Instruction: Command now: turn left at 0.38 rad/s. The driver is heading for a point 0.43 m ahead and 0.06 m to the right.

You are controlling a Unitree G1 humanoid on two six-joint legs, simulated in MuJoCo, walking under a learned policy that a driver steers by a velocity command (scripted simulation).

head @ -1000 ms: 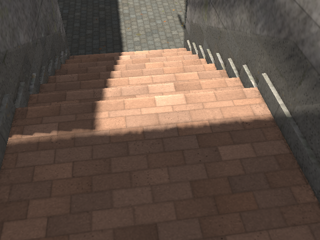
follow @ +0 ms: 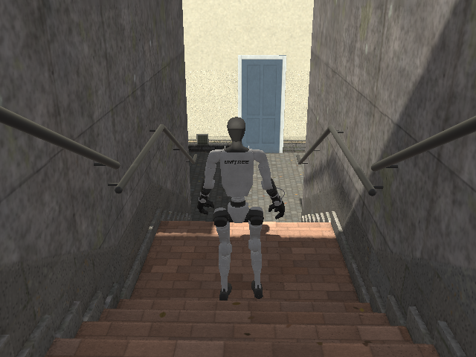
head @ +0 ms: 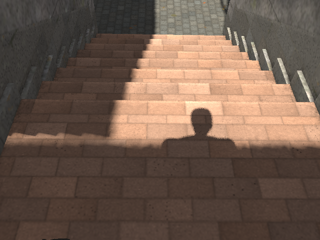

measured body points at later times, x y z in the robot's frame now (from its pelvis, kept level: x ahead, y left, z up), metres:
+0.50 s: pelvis +0.04 +0.01 +0.00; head +0.05 +0.01 +0.44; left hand +0.15 +0.26 -0.13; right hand +0.20 -0.23 -0.10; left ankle +0.01 +0.14 -0.73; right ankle +0.04 -0.13 -0.73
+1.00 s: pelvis +0.05 -0.01 +0.00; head +0.09 -0.04 +0.45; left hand +0.27 +0.22 -0.08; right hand +0.19 -0.31 -0.08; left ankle +0.11 +0.14 -0.68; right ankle +0.04 -0.10 -0.73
